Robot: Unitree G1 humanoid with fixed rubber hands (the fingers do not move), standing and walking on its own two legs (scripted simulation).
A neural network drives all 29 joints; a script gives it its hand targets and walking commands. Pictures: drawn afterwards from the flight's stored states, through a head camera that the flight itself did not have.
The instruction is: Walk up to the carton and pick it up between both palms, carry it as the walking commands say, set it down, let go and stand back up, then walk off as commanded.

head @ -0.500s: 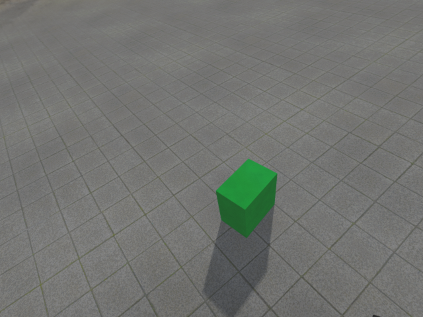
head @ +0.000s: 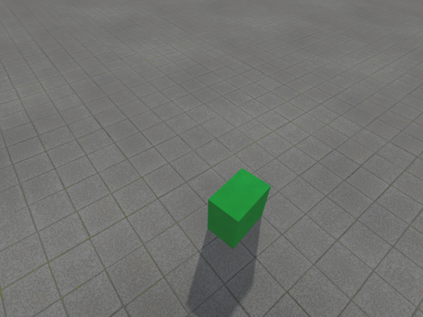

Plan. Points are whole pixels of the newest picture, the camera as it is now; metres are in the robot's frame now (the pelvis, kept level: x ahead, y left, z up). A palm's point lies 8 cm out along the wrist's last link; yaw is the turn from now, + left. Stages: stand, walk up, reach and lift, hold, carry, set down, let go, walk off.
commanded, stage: walk up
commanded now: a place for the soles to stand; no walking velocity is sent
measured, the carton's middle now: (237, 208) +0.77 -0.10 -0.64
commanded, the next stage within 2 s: none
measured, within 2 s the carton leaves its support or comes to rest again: neither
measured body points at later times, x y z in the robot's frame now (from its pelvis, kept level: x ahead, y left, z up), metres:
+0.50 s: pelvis +0.07 +0.00 -0.01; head +0.08 -0.02 +0.44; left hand +0.12 +0.32 -0.10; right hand +0.14 -0.31 -0.13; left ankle +0.15 +0.11 -0.72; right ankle +0.08 -0.15 -0.73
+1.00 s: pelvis +0.17 -0.01 -0.01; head +0.17 -0.04 +0.44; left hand +0.23 +0.31 -0.10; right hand +0.24 -0.32 -0.13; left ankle +0.17 +0.11 -0.71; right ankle +0.22 -0.12 -0.74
